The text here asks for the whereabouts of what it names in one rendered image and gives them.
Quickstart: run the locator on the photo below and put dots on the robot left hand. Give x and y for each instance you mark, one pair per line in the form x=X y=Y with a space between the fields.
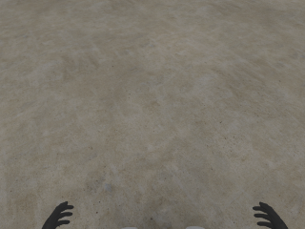
x=53 y=220

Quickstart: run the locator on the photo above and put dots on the robot right hand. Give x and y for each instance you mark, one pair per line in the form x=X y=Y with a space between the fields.
x=275 y=222

